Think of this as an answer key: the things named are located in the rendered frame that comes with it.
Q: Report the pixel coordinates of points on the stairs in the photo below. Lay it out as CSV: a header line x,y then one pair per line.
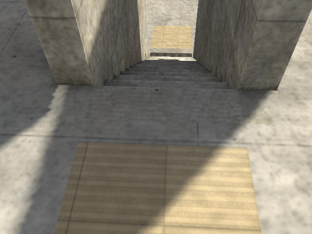
x,y
167,72

